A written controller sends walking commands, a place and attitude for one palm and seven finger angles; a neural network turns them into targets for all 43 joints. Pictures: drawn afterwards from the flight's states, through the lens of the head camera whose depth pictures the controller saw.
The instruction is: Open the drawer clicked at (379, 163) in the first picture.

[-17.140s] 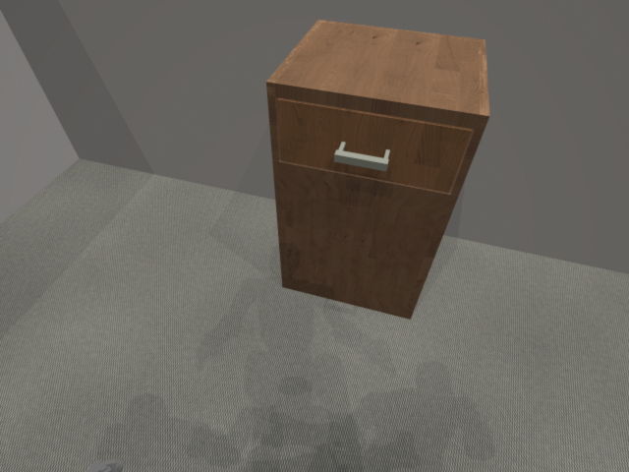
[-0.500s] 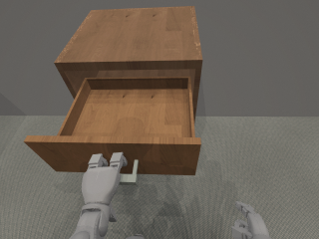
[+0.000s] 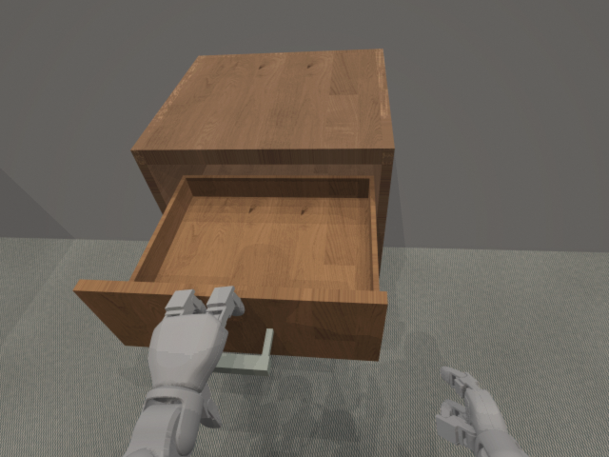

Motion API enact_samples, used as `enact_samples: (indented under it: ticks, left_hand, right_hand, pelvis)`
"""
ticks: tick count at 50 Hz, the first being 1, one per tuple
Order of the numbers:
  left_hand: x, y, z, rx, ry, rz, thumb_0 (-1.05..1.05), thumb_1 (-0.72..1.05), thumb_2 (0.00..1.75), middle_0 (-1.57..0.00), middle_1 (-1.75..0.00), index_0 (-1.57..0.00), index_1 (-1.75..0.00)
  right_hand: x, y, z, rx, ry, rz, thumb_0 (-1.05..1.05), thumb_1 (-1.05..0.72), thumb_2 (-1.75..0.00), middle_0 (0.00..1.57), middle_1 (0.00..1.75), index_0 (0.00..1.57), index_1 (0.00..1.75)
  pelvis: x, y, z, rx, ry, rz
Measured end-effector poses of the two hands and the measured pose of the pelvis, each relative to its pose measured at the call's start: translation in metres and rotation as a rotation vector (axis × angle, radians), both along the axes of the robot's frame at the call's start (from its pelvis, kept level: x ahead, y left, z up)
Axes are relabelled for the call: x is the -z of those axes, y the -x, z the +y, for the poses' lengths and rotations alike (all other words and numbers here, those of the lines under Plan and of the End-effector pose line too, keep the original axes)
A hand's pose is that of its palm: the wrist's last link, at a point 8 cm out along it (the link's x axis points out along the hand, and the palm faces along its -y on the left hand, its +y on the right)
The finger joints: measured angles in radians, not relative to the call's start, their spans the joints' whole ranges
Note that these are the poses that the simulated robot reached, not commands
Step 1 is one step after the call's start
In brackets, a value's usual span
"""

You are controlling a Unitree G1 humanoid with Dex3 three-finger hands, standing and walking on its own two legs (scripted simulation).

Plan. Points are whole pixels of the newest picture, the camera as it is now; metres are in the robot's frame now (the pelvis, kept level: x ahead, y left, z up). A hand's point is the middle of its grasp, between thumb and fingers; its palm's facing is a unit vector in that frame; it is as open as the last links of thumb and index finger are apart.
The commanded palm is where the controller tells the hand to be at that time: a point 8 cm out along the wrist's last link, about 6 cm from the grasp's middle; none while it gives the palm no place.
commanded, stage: lift the hand off the handle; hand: left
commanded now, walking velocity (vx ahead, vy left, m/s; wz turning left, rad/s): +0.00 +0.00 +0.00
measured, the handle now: (230, 348) +0.28 +0.16 -0.04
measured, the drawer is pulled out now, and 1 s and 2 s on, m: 0.30 0.30 0.30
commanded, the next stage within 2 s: draw the hand back to the body in 0.60 s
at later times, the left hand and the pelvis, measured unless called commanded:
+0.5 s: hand (196, 329) +0.23 +0.16 +0.10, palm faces +0.12 -0.18 -0.98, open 13.8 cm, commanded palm +0.20 +0.16 +0.16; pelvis +0.00 +0.00 +0.02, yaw +0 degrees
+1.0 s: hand (159, 336) +0.22 +0.19 +0.11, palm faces +0.09 -0.17 -0.98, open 13.8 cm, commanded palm +0.18 +0.19 +0.17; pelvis +0.00 +0.00 +0.02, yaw +0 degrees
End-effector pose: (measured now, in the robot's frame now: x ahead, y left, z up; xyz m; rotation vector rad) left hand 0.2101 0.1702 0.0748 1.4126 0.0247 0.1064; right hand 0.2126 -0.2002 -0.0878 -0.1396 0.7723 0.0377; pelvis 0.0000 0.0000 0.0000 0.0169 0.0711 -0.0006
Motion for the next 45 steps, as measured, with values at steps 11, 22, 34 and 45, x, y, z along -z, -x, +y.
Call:
enact_samples:
  ticks: [11,22,34,45]
  left_hand:
    - [-0.036,0.003,-0.004,0.028,0.016,-0.047,0.0,-0.49,0.3,-0.32,-1.2,-0.33,-1.2]
    - [-0.066,0.003,-0.002,0.034,0.019,-0.059,0.0,-0.49,0.3,-0.32,-1.2,-0.32,-1.2]
    - [-0.075,-0.002,-0.005,0.058,0.035,-0.03,0.0,-0.49,0.3,-0.31,-1.2,-0.32,-1.2]
    - [-0.081,0.01,0.017,0.023,0.014,-0.05,0.0,-0.49,0.3,-0.32,-1.2,-0.32,-1.2]
  right_hand:
    - [-0.009,-0.008,0.006,-0.036,-0.027,-0.019,0.01,-0.91,-0.9,0.2,0.3,0.2,0.3]
    - [-0.016,-0.008,0.005,-0.039,-0.035,-0.02,0.01,-0.91,-0.9,0.2,0.3,0.2,0.3]
    - [-0.024,-0.009,0.01,-0.048,-0.05,-0.027,0.01,-0.91,-0.9,0.2,0.3,0.2,0.3]
    - [-0.023,-0.007,0.009,-0.045,-0.038,-0.019,0.01,-0.91,-0.9,0.2,0.3,0.2,0.3]
  pelvis:
    - [-0.008,-0.004,-0.002,0.007,-0.003,-0.032]
    - [-0.015,-0.003,-0.003,0.006,-0.001,-0.069]
    - [-0.021,0.001,-0.001,0.008,0.001,-0.09]
    - [-0.022,0.0,0.0,0.011,0.005,-0.088]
